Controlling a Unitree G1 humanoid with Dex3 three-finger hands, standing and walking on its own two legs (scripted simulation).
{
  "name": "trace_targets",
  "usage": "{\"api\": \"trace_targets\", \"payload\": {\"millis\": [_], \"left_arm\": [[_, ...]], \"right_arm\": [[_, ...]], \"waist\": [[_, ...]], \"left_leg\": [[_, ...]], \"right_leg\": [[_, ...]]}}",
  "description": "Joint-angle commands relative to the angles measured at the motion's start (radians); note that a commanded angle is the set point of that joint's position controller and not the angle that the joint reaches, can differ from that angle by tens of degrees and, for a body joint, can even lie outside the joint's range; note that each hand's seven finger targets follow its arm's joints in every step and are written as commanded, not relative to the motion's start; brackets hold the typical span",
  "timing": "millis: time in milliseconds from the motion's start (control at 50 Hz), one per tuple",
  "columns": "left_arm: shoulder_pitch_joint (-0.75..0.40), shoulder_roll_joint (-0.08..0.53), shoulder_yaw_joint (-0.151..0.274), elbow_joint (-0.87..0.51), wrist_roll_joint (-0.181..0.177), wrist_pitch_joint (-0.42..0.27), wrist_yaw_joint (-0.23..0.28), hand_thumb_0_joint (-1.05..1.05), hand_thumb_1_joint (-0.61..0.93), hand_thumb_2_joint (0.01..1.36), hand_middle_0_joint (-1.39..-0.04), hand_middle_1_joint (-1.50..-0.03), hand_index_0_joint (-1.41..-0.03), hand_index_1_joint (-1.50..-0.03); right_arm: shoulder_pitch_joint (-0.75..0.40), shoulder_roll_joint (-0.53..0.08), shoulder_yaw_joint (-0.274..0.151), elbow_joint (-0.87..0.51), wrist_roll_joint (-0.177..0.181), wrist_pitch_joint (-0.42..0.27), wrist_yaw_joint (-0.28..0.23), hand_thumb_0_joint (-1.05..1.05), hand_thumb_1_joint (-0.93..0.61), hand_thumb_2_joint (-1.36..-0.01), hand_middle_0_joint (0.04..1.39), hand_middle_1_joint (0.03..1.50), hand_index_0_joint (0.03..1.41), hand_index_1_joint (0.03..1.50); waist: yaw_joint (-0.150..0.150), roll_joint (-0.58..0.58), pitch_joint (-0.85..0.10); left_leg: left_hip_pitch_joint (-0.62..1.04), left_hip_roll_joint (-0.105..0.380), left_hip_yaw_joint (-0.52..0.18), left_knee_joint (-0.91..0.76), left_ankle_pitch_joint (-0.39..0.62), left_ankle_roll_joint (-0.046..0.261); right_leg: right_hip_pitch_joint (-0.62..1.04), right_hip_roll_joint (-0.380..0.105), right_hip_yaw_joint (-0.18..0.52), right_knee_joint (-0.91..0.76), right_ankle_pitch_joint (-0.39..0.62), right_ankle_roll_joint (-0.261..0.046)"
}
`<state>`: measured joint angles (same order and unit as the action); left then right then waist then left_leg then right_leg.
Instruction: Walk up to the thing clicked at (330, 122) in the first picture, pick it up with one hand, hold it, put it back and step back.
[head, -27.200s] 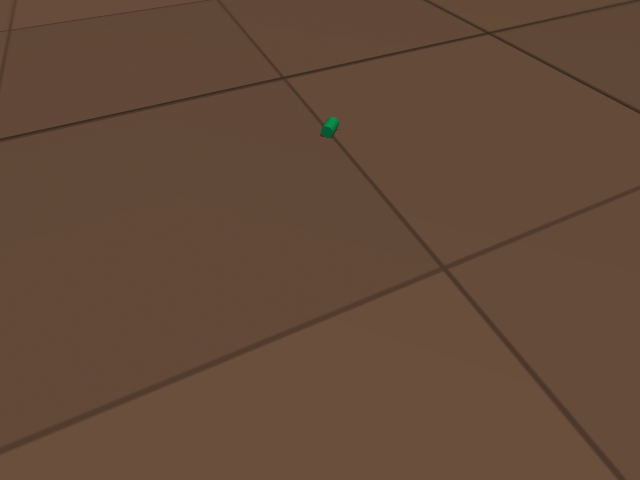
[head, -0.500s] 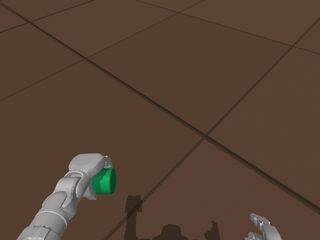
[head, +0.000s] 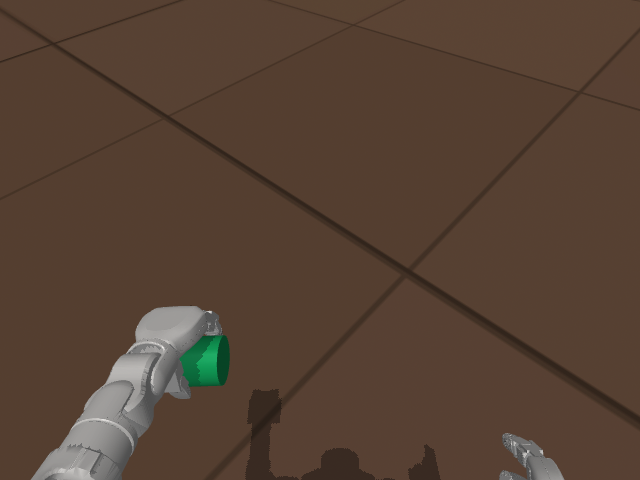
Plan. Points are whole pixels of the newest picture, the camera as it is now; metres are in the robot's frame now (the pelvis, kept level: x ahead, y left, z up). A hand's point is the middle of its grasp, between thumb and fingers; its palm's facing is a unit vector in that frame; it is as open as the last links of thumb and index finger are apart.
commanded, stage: crouch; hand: left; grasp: from above
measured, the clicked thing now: (189, 361) +0.30 +0.22 -0.07
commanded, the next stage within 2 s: lower in 1.80 s
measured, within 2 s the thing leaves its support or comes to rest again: neither
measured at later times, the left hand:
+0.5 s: hand (213, 383) +0.32 +0.22 -0.21, palm faces -0.43 +0.06 -0.90, open 9.9 cm
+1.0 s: hand (243, 406) +0.35 +0.22 -0.44, palm faces -0.46 +0.03 -0.89, open 10.0 cm
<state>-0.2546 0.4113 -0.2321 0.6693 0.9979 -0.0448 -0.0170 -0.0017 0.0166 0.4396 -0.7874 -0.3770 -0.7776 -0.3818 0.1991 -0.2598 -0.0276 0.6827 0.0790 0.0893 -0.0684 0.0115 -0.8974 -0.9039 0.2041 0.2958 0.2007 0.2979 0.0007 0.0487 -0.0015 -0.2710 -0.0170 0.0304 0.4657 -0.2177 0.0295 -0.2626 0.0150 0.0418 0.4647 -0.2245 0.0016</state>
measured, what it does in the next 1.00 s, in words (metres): lowers itself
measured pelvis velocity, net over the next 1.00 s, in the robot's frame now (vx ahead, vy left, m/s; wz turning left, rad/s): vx -0.07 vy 0.00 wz -0.01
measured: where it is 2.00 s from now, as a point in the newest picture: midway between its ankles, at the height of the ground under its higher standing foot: outside the picture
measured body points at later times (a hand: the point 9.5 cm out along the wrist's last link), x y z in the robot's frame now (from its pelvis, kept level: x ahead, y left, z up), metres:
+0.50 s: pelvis -0.03 +0.00 -0.10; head +0.07 +0.01 +0.33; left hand +0.34 +0.22 -0.16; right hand +0.05 -0.29 -0.22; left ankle +0.02 +0.10 -0.74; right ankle +0.01 -0.12 -0.74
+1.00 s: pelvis -0.07 +0.00 -0.29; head +0.14 +0.02 +0.11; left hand +0.37 +0.22 -0.39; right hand -0.01 -0.28 -0.41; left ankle +0.01 +0.10 -0.74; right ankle +0.01 -0.12 -0.74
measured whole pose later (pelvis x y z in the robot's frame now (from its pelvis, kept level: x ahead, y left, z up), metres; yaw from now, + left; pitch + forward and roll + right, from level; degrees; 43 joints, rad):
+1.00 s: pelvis -0.07 +0.00 -0.29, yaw -1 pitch +37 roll -4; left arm -0.76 0.47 -0.05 1.27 1.23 -0.15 0.41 0.00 -0.02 0.49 -0.79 -0.41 -0.78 -0.42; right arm 0.20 -0.24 -0.03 0.76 -0.07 -0.05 0.03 0.01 -0.90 -0.90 0.21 0.30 0.20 0.30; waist -0.16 0.05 -0.21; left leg -1.91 -0.01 -0.03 1.88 -0.62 0.04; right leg -1.86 0.02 -0.05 1.85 -0.65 0.00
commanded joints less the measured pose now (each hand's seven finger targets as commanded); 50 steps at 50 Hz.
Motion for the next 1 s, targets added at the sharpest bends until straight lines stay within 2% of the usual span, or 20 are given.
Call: {"api": "trace_targets", "payload": {"millis": [0,60,140,180,200,240,280,300,360,420,440,460,500,660,680,720,760,840,920,980], "left_arm": [[-0.293,0.194,0.116,-0.148,0.004,-0.006,0.063,0.000,0.708,0.749,-1.136,-0.475,-1.110,-0.505],[-0.315,0.173,0.099,-0.107,0.020,-0.021,0.098,0.000,0.721,0.745,-1.137,-0.478,-1.114,-0.505],[-0.359,0.157,0.098,-0.017,0.057,-0.044,0.175,0.000,0.703,0.760,-1.121,-0.477,-1.097,-0.505],[-0.426,0.171,0.110,0.032,0.082,-0.054,0.222,0.000,0.737,0.756,-1.147,-0.481,-1.125,-0.507],[-0.428,0.140,0.089,0.085,0.096,-0.049,0.241,0.000,0.755,0.751,-1.144,-0.517,-1.131,-0.533],[-0.515,0.144,0.095,0.105,0.125,-0.058,0.283,0.000,0.743,0.772,-1.139,-0.520,-1.122,-0.540],[-0.535,0.122,0.092,0.167,0.145,-0.061,0.322,0.000,0.737,0.766,-1.141,-0.517,-1.123,-0.538],[-0.552,0.144,0.108,0.181,0.155,-0.064,0.341,0.000,0.730,0.758,-1.123,-0.534,-1.111,-0.549],[-0.581,0.120,0.105,0.257,0.175,-0.059,0.384,0.000,0.785,0.757,-1.154,-0.556,-1.149,-0.564],[-0.629,0.160,0.138,0.302,0.189,-0.051,0.418,0.000,0.806,0.772,-1.178,-0.534,-1.167,-0.550],[-0.639,0.167,0.144,0.313,0.192,-0.049,0.426,0.000,0.824,0.777,-1.190,-0.544,-1.179,-0.558],[-0.657,0.140,0.126,0.329,0.192,-0.044,0.430,0.000,0.838,0.787,-1.208,-0.536,-1.194,-0.554],[-0.691,0.211,0.175,0.331,0.196,-0.040,0.443,0.000,0.829,0.789,-1.197,-0.538,-1.183,-0.555],[-0.780,0.236,0.187,0.383,0.183,-0.036,0.435,0.000,0.787,0.819,-1.175,-0.565,-1.160,-0.584],[-0.777,0.262,0.205,0.400,0.184,-0.039,0.436,0.000,0.784,0.846,-1.180,-0.558,-1.158,-0.584],[-0.810,0.236,0.189,0.399,0.180,-0.054,0.430,0.000,0.813,0.881,-1.202,-0.585,-1.182,-0.610],[-0.833,0.266,0.206,0.406,0.184,-0.066,0.435,0.000,0.805,0.885,-1.198,-0.583,-1.176,-0.608],[-0.875,0.280,0.219,0.370,0.200,-0.093,0.452,0.000,0.777,0.890,-1.174,-0.576,-1.153,-0.602],[-0.902,0.312,0.237,0.415,0.223,-0.104,0.484,0.000,0.734,0.877,-1.156,-0.557,-1.131,-0.587],[-0.900,0.319,0.255,0.457,0.235,-0.100,0.505,0.000,0.725,0.891,-1.139,-0.581,-1.116,-0.608]], "right_arm": [[-0.059,-0.133,-0.044,-0.137,-0.008,-0.035,-0.007,0.000,-0.889,-0.901,0.200,0.300,0.200,0.300],[-0.055,-0.132,-0.042,-0.135,-0.013,-0.031,-0.003,0.000,-0.889,-0.901,0.200,0.300,0.200,0.300],[-0.017,-0.135,-0.049,-0.104,-0.030,-0.027,0.008,0.000,-0.885,-0.898,0.200,0.300,0.200,0.300],[0.008,-0.146,-0.058,-0.083,-0.041,-0.029,0.018,0.000,-0.887,-0.899,0.199,0.300,0.200,0.300],[0.022,-0.146,-0.061,-0.076,-0.045,-0.030,0.023,0.000,-0.890,-0.899,0.199,0.300,0.199,0.300],[0.053,-0.150,-0.074,-0.063,-0.055,-0.038,0.031,0.000,-0.889,-0.898,0.199,0.299,0.199,0.299],[0.080,-0.153,-0.082,-0.058,-0.062,-0.044,0.039,0.000,-0.891,-0.899,0.199,0.299,0.199,0.299],[0.086,-0.157,-0.086,-0.060,-0.064,-0.048,0.043,0.000,-0.891,-0.898,0.199,0.299,0.199,0.299],[0.100,-0.170,-0.098,-0.052,-0.077,-0.060,0.048,0.000,-0.892,-0.898,0.199,0.299,0.199,0.299],[0.113,-0.177,-0.102,-0.042,-0.088,-0.069,0.042,0.000,-0.890,-0.898,0.199,0.299,0.199,0.299],[0.115,-0.177,-0.104,-0.037,-0.091,-0.073,0.040,0.000,-0.893,-0.899,0.199,0.299,0.199,0.299],[0.120,-0.173,-0.102,-0.036,-0.094,-0.078,0.038,0.000,-0.893,-0.898,0.199,0.299,0.199,0.299],[0.124,-0.187,-0.107,-0.033,-0.100,-0.087,0.031,0.000,-0.891,-0.897,0.199,0.299,0.199,0.299],[0.138,-0.186,-0.097,-0.028,-0.123,-0.119,0.032,0.000,-0.896,-0.899,0.199,0.299,0.199,0.299],[0.138,-0.194,-0.096,-0.022,-0.126,-0.122,0.033,0.000,-0.894,-0.899,0.199,0.299,0.199,0.299],[0.146,-0.192,-0.092,-0.018,-0.131,-0.130,0.042,0.000,-0.896,-0.899,0.199,0.299,0.199,0.299],[0.148,-0.197,-0.090,-0.011,-0.134,-0.137,0.046,0.000,-0.895,-0.899,0.199,0.299,0.199,0.299],[0.159,-0.205,-0.085,0.015,-0.146,-0.149,0.065,0.000,-0.895,-0.900,0.199,0.299,0.199,0.299],[0.169,-0.196,-0.075,0.035,-0.157,-0.157,0.086,0.000,-0.901,-0.903,0.199,0.299,0.199,0.299],[0.172,-0.199,-0.069,0.042,-0.170,-0.163,0.104,0.000,-0.902,-0.903,0.199,0.299,0.199,0.299]], "waist": [[-0.010,-0.056,-0.228],[-0.022,-0.055,-0.186],[-0.047,-0.061,-0.222],[-0.053,-0.042,-0.262],[-0.067,-0.052,-0.273],[-0.075,-0.027,-0.345],[-0.085,-0.041,-0.380],[-0.077,-0.013,-0.411],[-0.084,0.030,-0.483],[-0.082,0.042,-0.550],[-0.078,0.045,-0.572],[-0.103,0.044,-0.588],[-0.093,0.040,-0.627],[-0.132,0.051,-0.756],[-0.128,0.051,-0.756],[-0.158,0.058,-0.753],[-0.161,0.057,-0.768],[-0.166,0.129,-0.850],[-0.174,0.141,-0.847],[-0.181,0.158,-0.867]], "left_leg": [[0.118,-0.001,-0.016,-0.037,0.173,-0.006],[0.082,0.000,-0.024,-0.028,0.121,-0.010],[0.016,-0.004,-0.021,0.067,0.124,-0.009],[-0.030,-0.001,-0.023,0.144,0.115,-0.017],[-0.074,-0.006,-0.020,0.188,0.100,-0.015],[-0.153,0.000,-0.025,0.286,0.081,-0.019],[-0.259,-0.003,-0.024,0.388,0.057,-0.013],[-0.303,0.001,-0.024,0.434,0.058,-0.014],[-0.385,0.011,-0.053,0.538,0.021,-0.020],[-0.513,0.007,-0.063,0.630,-0.032,-0.017],[-0.552,0.008,-0.066,0.663,-0.055,-0.017],[-0.601,0.005,-0.063,0.702,-0.078,-0.012],[-0.681,0.007,-0.075,0.752,-0.138,-0.013],[-0.913,-0.004,-0.072,0.955,-0.259,0.000],[-0.931,-0.004,-0.082,0.968,-0.281,-0.004],[-0.980,-0.005,-0.086,1.012,-0.327,-0.002],[-1.009,-0.003,-0.101,1.041,-0.375,-0.004],[-0.987,0.001,-0.128,1.107,-0.317,-0.017],[-1.048,0.000,-0.110,1.181,-0.306,-0.013],[-1.079,-0.001,-0.103,1.238,-0.246,-0.012]], "right_leg": [[0.030,0.018,-0.018,-0.060,0.143,-0.024],[-0.028,0.016,-0.020,-0.048,0.092,-0.026],[-0.112,0.014,-0.020,0.034,0.103,-0.025],[-0.192,0.016,-0.026,0.101,0.093,-0.027],[-0.232,0.014,-0.024,0.135,0.088,-0.025],[-0.330,0.019,-0.027,0.232,0.066,-0.030],[-0.427,0.017,-0.029,0.316,0.048,-0.029],[-0.474,0.022,-0.031,0.367,0.038,-0.034],[-0.639,0.028,-0.050,0.500,-0.005,-0.041],[-0.732,0.029,-0.059,0.609,-0.043,-0.045],[-0.778,0.029,-0.062,0.647,-0.063,-0.047],[-0.816,0.027,-0.060,0.674,-0.074,-0.046],[-0.876,0.028,-0.063,0.738,-0.124,-0.048],[-1.076,0.018,-0.073,0.924,-0.235,-0.049],[-1.109,0.018,-0.078,0.950,-0.257,-0.051],[-1.169,0.014,-0.083,0.981,-0.291,-0.049],[-1.228,0.012,-0.090,1.015,-0.332,-0.050],[-1.332,0.008,-0.108,1.113,-0.304,-0.053],[-1.381,0.011,-0.108,1.155,-0.289,-0.052],[-1.405,0.009,-0.110,1.200,-0.244,-0.049]]}}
